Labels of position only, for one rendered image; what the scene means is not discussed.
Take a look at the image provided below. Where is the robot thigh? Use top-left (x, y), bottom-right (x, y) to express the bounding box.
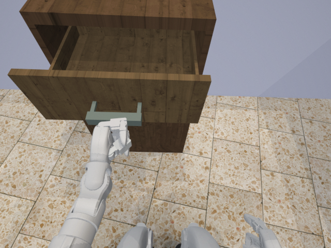
top-left (117, 226), bottom-right (153, 248)
top-left (181, 226), bottom-right (220, 248)

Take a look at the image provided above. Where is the left robot forearm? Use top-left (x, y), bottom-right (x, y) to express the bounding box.
top-left (48, 161), bottom-right (112, 248)

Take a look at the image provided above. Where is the robot right thigh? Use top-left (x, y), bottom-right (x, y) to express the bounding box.
top-left (181, 226), bottom-right (220, 248)

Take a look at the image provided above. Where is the robot left thigh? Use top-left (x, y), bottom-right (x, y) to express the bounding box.
top-left (117, 226), bottom-right (153, 248)

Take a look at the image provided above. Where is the cabinet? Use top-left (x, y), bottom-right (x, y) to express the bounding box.
top-left (19, 0), bottom-right (217, 153)

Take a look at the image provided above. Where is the left robot hand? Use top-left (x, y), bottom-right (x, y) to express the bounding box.
top-left (90, 118), bottom-right (132, 164)

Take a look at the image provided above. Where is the handle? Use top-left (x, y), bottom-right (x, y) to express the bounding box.
top-left (85, 101), bottom-right (142, 126)

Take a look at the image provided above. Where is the drawer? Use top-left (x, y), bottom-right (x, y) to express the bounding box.
top-left (7, 26), bottom-right (211, 123)

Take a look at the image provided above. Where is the right robot hand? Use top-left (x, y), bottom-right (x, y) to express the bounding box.
top-left (243, 214), bottom-right (282, 248)

